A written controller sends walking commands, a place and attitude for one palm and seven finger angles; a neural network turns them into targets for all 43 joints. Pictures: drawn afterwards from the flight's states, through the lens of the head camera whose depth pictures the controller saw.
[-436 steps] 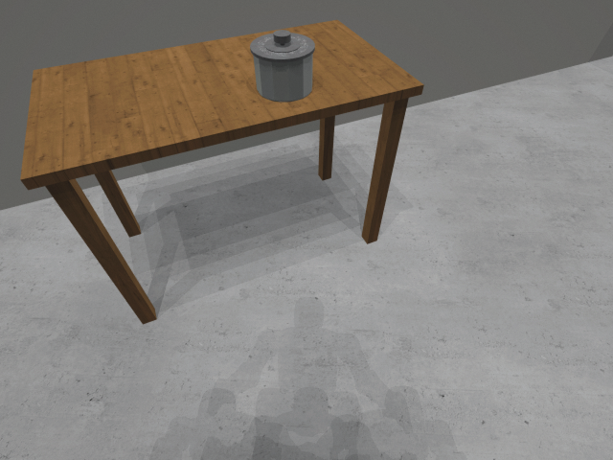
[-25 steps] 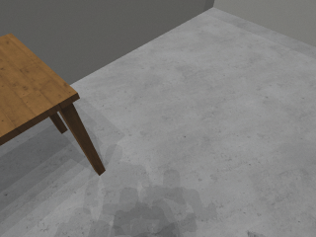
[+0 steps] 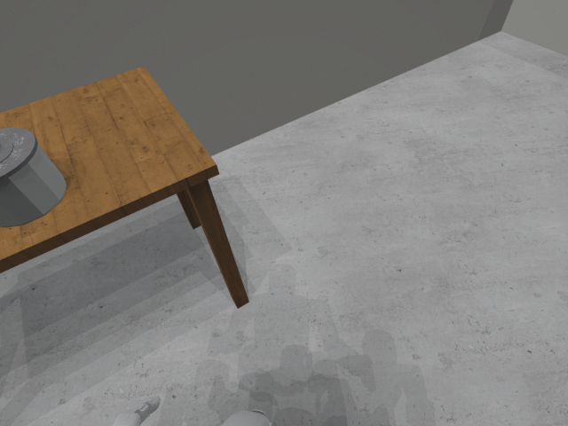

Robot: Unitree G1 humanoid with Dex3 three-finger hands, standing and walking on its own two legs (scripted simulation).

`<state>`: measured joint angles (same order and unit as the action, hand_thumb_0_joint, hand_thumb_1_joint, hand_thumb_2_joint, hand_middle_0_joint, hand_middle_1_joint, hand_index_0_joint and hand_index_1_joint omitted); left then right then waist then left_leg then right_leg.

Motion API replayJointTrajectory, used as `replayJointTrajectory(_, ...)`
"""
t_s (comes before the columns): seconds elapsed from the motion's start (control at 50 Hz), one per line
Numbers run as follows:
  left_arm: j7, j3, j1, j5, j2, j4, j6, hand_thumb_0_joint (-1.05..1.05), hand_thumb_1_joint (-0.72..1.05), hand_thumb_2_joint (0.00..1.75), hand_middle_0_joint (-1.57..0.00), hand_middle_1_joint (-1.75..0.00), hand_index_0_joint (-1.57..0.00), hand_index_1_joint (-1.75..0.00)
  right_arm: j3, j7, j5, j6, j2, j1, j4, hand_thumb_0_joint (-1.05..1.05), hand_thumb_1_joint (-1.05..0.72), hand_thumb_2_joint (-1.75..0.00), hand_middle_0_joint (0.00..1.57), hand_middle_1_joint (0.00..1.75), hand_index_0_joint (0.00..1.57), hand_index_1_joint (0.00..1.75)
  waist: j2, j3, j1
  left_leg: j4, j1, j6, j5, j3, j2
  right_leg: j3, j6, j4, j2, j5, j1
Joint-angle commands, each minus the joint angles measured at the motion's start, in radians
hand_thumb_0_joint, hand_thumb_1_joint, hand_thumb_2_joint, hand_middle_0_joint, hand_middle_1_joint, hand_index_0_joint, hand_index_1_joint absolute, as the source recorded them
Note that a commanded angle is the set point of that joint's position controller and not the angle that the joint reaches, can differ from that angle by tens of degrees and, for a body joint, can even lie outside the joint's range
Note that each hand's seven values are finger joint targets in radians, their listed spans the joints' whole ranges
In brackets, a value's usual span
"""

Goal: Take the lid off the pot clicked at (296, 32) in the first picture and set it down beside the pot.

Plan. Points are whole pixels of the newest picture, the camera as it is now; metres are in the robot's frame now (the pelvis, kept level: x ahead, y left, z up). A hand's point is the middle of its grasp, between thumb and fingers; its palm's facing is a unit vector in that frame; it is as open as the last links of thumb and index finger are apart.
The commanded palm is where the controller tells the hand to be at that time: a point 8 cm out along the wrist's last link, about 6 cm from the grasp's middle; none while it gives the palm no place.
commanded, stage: turn to face it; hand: left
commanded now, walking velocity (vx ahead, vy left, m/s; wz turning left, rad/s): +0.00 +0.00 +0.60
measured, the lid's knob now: out of the picture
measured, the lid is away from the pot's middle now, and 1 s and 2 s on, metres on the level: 0.00 0.00 0.00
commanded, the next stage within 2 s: take the last steps up to it in 0.88 s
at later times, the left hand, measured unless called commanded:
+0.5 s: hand out of the picture -0.03 +0.27 -0.17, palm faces +0.34 -0.91 -0.25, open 7.4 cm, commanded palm none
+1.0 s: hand out of the picture +0.00 +0.20 -0.13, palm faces +0.47 -0.83 -0.29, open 7.4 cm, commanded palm none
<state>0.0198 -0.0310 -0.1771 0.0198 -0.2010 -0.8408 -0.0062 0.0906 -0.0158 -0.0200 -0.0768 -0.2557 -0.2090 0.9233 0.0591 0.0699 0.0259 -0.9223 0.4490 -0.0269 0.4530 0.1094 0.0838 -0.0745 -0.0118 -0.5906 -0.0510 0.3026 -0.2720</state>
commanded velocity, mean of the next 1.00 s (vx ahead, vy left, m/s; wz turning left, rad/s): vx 0.01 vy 0.00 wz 0.42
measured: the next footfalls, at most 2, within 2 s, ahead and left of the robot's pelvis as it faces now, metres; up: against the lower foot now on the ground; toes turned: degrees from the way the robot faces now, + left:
left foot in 0.36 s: +0.00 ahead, +0.15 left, +0.00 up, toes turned +18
right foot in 0.84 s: +0.10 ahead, -0.05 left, +0.00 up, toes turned +22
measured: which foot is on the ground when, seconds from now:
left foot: up 0.00-0.34, down 0.36-0.86, up 0.88-1.00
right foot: down 0.00-0.36, up 0.38-0.82, down 0.84-1.00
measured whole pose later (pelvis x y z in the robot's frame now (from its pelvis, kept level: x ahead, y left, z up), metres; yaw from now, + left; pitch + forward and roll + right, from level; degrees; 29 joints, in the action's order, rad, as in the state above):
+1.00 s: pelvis +0.01 -0.01 +0.01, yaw +29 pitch -2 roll +3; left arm 0.02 -0.02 -0.21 0.01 -0.16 -0.91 -0.01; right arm 0.08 -0.01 -0.02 -0.08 -0.24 -0.24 0.99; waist 0.06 0.06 0.02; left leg -1.09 0.43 -0.02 0.41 0.06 0.05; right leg -0.10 -0.05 -0.51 -0.04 0.27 -0.22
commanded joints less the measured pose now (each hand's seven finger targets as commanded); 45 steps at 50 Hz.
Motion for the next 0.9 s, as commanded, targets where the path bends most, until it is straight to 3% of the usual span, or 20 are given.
replayJointTrajectory(0.0, 0.017, -0.052, 0.027, -0.002, -0.178, 0.083, 0.019, 0.0, 0.9, 0.9, -0.2, -0.3, -0.2, -0.3, 0.028, -0.015, -0.002, 0.02, -0.09, 0.007, -0.074, 0.0, -0.9, -0.9, 0.2, 0.3, 0.2, 0.3, -0.225, -0.031, 0.004, -0.33, 0.126, -0.027, -0.063, -0.041, -0.093, 0.177, -0.085, 0.299, -0.27, -0.177, 0.053)
replayJointTrajectory(0.04, 0.017, -0.051, -0.008, 0.001, -0.174, 0.071, 0.021, 0.0, 0.9, 0.9, -0.2, -0.3, -0.2, -0.3, 0.022, -0.019, 0.0, 0.017, -0.071, 0.014, -0.071, 0.0, -0.9, -0.9, 0.2, 0.3, 0.2, 0.3, -0.244, -0.029, -0.011, -0.284, 0.122, -0.039, -0.081, -0.074, -0.094, 0.111, -0.08, 0.292, -0.254, -0.217, 0.085)
replayJointTrajectory(0.14, 0.016, -0.063, -0.095, 0.008, -0.211, 0.033, 0.012, 0.0, 0.9, 0.9, -0.2, -0.3, -0.2, -0.3, 0.012, -0.022, 0.004, 0.013, -0.058, 0.102, -0.087, 0.0, -0.9, -0.9, 0.2, 0.3, 0.2, 0.3, -0.252, -0.015, -0.062, -0.104, 0.083, -0.05, -0.04, -0.132, -0.109, 0.062, -0.096, 0.285, -0.291, -0.24, 0.132)
replayJointTrajectory(0.22, 0.013, -0.076, -0.118, 0.013, -0.237, 0.015, 0.007, 0.0, 0.9, 0.9, -0.2, -0.3, -0.2, -0.3, -0.002, -0.02, 0.012, 0.029, -0.043, 0.13, -0.098, 0.0, -0.9, -0.9, 0.2, 0.3, 0.2, 0.3, -0.273, -0.071, -0.082, 0.095, -0.001, -0.041, 0.004, -0.184, -0.105, 0.026, -0.112, 0.213, -0.32, -0.405, 0.19)
replayJointTrajectory(0.26, 0.012, -0.081, -0.115, 0.014, -0.243, 0.007, 0.003, 0.0, 0.9, 0.9, -0.2, -0.3, -0.2, -0.3, -0.007, -0.016, 0.015, 0.039, -0.041, 0.102, -0.095, 0.0, -0.9, -0.9, 0.2, 0.3, 0.2, 0.3, -0.28, -0.102, -0.073, 0.202, -0.061, -0.028, -0.003, -0.2, -0.097, 0.002, -0.101, 0.154, -0.33, -0.474, 0.207)
replayJointTrajectory(0.3, 0.008, -0.083, -0.101, 0.004, -0.239, 0.004, -0.005, 0.0, 0.9, 0.9, -0.2, -0.3, -0.2, -0.3, -0.003, -0.012, 0.012, 0.048, -0.061, 0.035, -0.08, 0.0, -0.9, -0.9, 0.2, 0.3, 0.2, 0.3, -0.246, -0.137, -0.038, 0.399, -0.192, -0.015, -0.162, -0.214, -0.083, -0.065, -0.04, 0.046, -0.302, -0.446, 0.166)
replayJointTrajectory(0.32, 0.005, -0.08, -0.101, -0.007, -0.221, 0.008, -0.01, 0.0, 0.9, 0.9, -0.2, -0.3, -0.2, -0.3, 0.007, -0.012, 0.01, 0.058, -0.108, -0.022, -0.066, 0.0, -0.9, -0.9, 0.2, 0.3, 0.2, 0.3, -0.138, -0.175, -0.003, 0.525, -0.352, 0.003, -0.311, -0.154, -0.123, -0.095, 0.009, -0.093, -0.277, -0.351, 0.061)
replayJointTrajectory(0.34, -0.003, -0.069, -0.091, -0.015, -0.156, 0.041, -0.015, 0.0, 0.9, 0.9, -0.2, -0.3, -0.2, -0.3, 0.037, -0.004, 0.002, 0.068, -0.223, -0.079, -0.064, 0.0, -0.9, -0.9, 0.2, 0.3, 0.2, 0.3, 0.189, -0.196, 0.034, 0.569, -0.52, 0.114, -0.625, 0.195, -0.372, -0.133, 0.095, -0.321, -0.134, 0.096, -0.23)
replayJointTrajectory(0.36, 0.001, -0.046, -0.011, -0.004, -0.125, 0.084, -0.023, 0.0, 0.9, 0.9, -0.2, -0.3, -0.2, -0.3, 0.05, 0.004, 0.011, 0.058, -0.291, -0.164, -0.043, 0.0, -0.9, -0.9, 0.2, 0.3, 0.2, 0.3, 0.25, -0.194, 0.073, 0.565, -0.51, 0.207, -0.879, 0.316, -0.497, -0.038, 0.109, -0.465, -0.079, 0.389, -0.344)
replayJointTrajectory(0.38, 0.003, -0.051, 0.016, -0.002, -0.144, 0.092, -0.026, 0.0, 0.9, 0.9, -0.2, -0.3, -0.2, -0.3, 0.044, 0.007, 0.005, 0.054, -0.276, -0.167, -0.034, 0.0, -0.9, -0.9, 0.2, 0.3, 0.2, 0.3, 0.155, -0.18, 0.07, 0.546, -0.467, 0.253, -0.821, 0.276, -0.506, 0.023, 0.089, -0.546, -0.096, 0.35, -0.348)
replayJointTrajectory(0.44, -0.003, -0.059, 0.017, -0.003, -0.149, 0.028, -0.026, 0.0, 0.9, 0.9, -0.2, -0.3, -0.2, -0.3, 0.01, 0.03, 0.003, 0.063, -0.17, -0.017, -0.062, 0.0, -0.9, -0.9, 0.2, 0.3, 0.2, 0.3, 0.154, -0.095, 0.009, 0.558, -0.365, 0.181, -0.785, 0.14, -0.328, 0.074, 0.098, -0.602, -0.082, 0.132, -0.336)
replayJointTrajectory(0.48, -0.012, -0.06, -0.032, -0.006, -0.148, 0.0, -0.023, 0.0, 0.9, 0.9, -0.2, -0.3, -0.2, -0.3, 0.0, 0.028, 0.006, 0.069, -0.152, 0.009, -0.073, 0.0, -0.9, -0.9, 0.2, 0.3, 0.2, 0.3, 0.1, -0.112, -0.017, 0.571, -0.355, 0.166, -0.734, 0.086, -0.288, 0.062, 0.104, -0.602, -0.071, 0.062, -0.3)
replayJointTrajectory(0.6, -0.003, -0.051, -0.001, -0.008, -0.139, 0.003, -0.028, 0.0, 0.9, 0.9, -0.2, -0.3, -0.2, -0.3, -0.001, 0.027, 0.002, 0.065, -0.151, -0.028, -0.059, 0.0, -0.9, -0.9, 0.2, 0.3, 0.2, 0.3, 0.062, -0.082, -0.004, 0.611, -0.341, 0.204, -0.563, 0.159, -0.293, 0.067, 0.115, -0.442, -0.048, 0.071, -0.266)
replayJointTrajectory(0.68, 0.001, -0.04, 0.049, -0.012, -0.116, 0.026, -0.022, 0.0, 0.9, 0.9, -0.2, -0.3, -0.2, -0.3, 0.002, 0.03, -0.005, 0.059, -0.15, -0.057, -0.045, 0.0, -0.9, -0.9, 0.2, 0.3, 0.2, 0.3, 0.064, -0.083, 0.017, 0.578, -0.353, 0.223, -0.624, 0.214, -0.304, 0.06, 0.103, -0.267, -0.015, 0.139, -0.206)
replayJointTrajectory(0.78, 0.008, -0.039, -0.074, -0.02, -0.115, -0.008, -0.002, 0.0, 0.9, 0.9, -0.2, -0.3, -0.2, -0.3, -0.002, 0.029, 0.003, 0.055, -0.13, -0.002, -0.046, 0.0, -0.9, -0.9, 0.2, 0.3, 0.2, 0.3, 0.067, -0.116, -0.046, 0.477, -0.202, 0.168, -0.617, 0.206, -0.249, 0.043, 0.08, 0.076, 0.026, -0.055, 0.089)
replayJointTrajectory(0.8, 0.01, -0.044, -0.105, -0.016, -0.139, -0.019, 0.009, 0.0, 0.9, 0.9, -0.2, -0.3, -0.2, -0.3, -0.006, 0.026, 0.01, 0.057, -0.104, -0.001, -0.043, 0.0, -0.9, -0.9, 0.2, 0.3, 0.2, 0.3, -0.001, -0.119, -0.062, 0.421, -0.129, 0.118, -0.482, 0.167, -0.198, 0.074, 0.076, 0.203, -0.014, -0.157, 0.195)
replayJointTrajectory(0.82, 0.018, -0.059, -0.13, -0.001, -0.215, -0.025, 0.02, 0.0, 0.9, 0.9, -0.2, -0.3, -0.2, -0.3, -0.015, 0.021, 0.02, 0.059, -0.04, -0.023, -0.05, 0.0, -0.9, -0.9, 0.2, 0.3, 0.2, 0.3, -0.234, -0.142, -0.062, 0.245, 0.017, 0.045, -0.192, 0.038, -0.082, 0.291, 0.017, 0.279, -0.221, -0.251, 0.312)
replayJointTrajectory(0.84, 0.016, -0.067, -0.145, 0.002, -0.273, -0.018, 0.019, 0.0, 0.9, 0.9, -0.2, -0.3, -0.2, -0.3, -0.011, 0.024, 0.016, 0.054, -0.036, -0.006, -0.077, 0.0, -0.9, -0.9, 0.2, 0.3, 0.2, 0.3, -0.362, -0.116, -0.073, 0.04, 0.073, 0.01, 0.143, -0.038, -0.005, 0.463, -0.109, 0.311, -0.41, -0.392, 0.23)
replayJointTrajectory(0.86, 0.016, -0.065, -0.128, -0.001, -0.264, -0.001, 0.012, 0.0, 0.9, 0.9, -0.2, -0.3, -0.2, -0.3, 0.004, 0.025, 0.011, 0.043, -0.067, -0.022, -0.069, 0.0, -0.9, -0.9, 0.2, 0.3, 0.2, 0.3, -0.232, -0.099, -0.06, -0.109, 0.034, 0.016, 0.152, 0.003, -0.038, 0.413, -0.167, 0.319, -0.43, -0.353, 0.119)
replayJointTrajectory(0.88, 0.022, -0.065, -0.065, -0.005, -0.213, 0.004, 0.016, 0.0, 0.9, 0.9, -0.2, -0.3, -0.2, -0.3, 0.006, 0.022, 0.004, 0.028, -0.068, -0.023, -0.041, 0.0, -0.9, -0.9, 0.2, 0.3, 0.2, 0.3, -0.278, -0.057, -0.036, -0.18, 0.041, 0.021, 0.101, 0.027, -0.064, 0.377, -0.155, 0.346, -0.36, -0.253, 0.05)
